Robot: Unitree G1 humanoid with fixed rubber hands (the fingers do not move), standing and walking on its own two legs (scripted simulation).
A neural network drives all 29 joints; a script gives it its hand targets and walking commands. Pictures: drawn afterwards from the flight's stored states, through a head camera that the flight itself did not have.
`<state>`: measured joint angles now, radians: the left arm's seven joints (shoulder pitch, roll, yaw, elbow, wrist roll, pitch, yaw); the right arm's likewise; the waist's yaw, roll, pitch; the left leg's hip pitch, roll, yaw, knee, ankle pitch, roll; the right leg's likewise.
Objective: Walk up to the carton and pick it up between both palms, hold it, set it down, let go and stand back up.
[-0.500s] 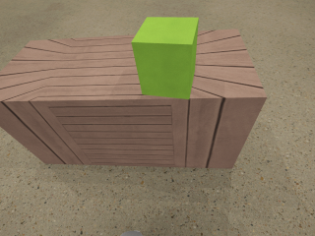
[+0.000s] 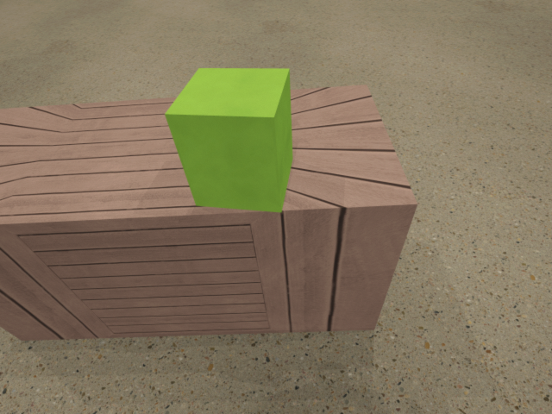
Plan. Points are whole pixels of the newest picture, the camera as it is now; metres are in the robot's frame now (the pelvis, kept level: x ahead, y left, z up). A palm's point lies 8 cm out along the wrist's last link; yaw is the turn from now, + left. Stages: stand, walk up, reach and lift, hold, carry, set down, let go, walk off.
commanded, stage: walk up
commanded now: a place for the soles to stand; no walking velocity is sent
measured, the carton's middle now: (240, 140) +0.67 +0.10 +0.04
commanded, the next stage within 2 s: none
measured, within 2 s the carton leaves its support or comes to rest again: neither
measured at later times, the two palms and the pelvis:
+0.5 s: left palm out of the picture +0.16 +0.39 -0.09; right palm (450, 381) +0.20 -0.24 -0.10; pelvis +0.12 +0.08 +0.00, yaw +0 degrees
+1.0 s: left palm (46, 406) +0.17 +0.38 -0.08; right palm (454, 377) +0.21 -0.26 -0.12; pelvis +0.13 +0.05 +0.00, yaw +0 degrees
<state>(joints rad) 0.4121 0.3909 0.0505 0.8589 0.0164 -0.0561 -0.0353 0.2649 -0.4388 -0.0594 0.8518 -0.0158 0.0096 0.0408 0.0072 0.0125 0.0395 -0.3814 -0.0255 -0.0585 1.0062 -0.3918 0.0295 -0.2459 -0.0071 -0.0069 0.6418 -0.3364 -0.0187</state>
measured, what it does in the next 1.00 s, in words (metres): walks ahead: left foot, then right foot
